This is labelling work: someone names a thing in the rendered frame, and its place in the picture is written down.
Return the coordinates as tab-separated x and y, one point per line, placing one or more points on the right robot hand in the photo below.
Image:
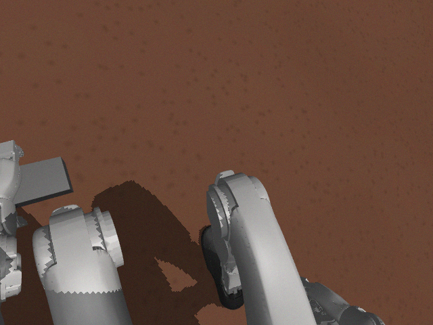
327	306

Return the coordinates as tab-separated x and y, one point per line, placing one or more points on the right robot foot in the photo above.
213	263

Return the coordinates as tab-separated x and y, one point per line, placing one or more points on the carton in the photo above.
43	180

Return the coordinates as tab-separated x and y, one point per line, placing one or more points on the left robot arm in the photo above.
10	260

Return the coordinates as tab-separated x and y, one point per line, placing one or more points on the left robot hand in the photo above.
11	174

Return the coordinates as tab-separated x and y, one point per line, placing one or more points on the right robot arm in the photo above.
355	315

